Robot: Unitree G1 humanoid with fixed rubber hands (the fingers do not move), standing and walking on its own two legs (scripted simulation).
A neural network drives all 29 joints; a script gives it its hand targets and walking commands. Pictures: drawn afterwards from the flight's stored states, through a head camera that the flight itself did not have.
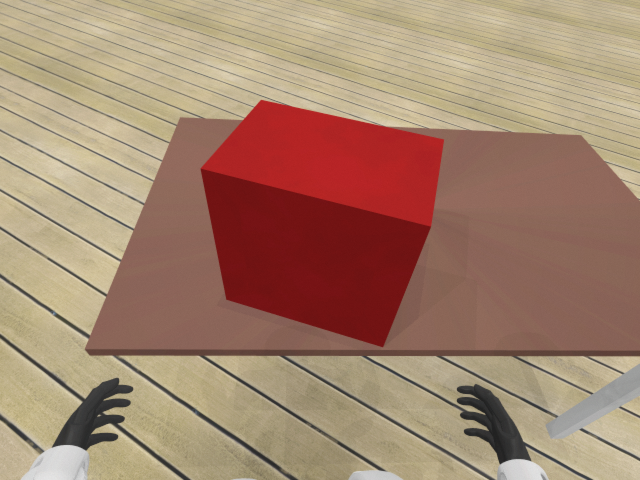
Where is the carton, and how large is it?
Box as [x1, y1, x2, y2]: [201, 100, 443, 346]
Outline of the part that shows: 260,100 201,167 201,173 226,299 382,346 430,227 443,139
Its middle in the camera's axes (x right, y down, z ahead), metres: +0.01 -0.03 +0.63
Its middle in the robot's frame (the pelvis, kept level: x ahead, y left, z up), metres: +0.48 -0.02 +0.03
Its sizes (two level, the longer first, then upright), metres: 0.288 0.193 0.288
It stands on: a table, 0.64 m high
